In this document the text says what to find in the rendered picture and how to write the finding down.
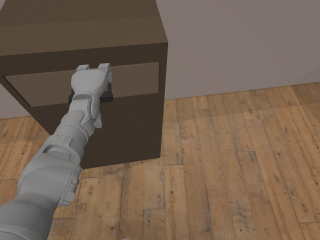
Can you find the robot left forearm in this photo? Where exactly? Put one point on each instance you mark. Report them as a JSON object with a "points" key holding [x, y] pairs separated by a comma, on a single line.
{"points": [[72, 134]]}

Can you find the drawer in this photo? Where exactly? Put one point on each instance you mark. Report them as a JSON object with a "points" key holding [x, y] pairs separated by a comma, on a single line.
{"points": [[49, 88]]}

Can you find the robot left upper arm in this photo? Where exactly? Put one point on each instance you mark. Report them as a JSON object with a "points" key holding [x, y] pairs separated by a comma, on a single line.
{"points": [[50, 183]]}

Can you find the cabinet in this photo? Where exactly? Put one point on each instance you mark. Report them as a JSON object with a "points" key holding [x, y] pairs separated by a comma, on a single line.
{"points": [[40, 36]]}

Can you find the robot left hand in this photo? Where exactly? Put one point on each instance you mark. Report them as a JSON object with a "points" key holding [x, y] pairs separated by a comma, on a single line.
{"points": [[92, 80]]}

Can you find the handle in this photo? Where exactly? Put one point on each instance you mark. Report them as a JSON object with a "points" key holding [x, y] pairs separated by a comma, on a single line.
{"points": [[107, 96]]}

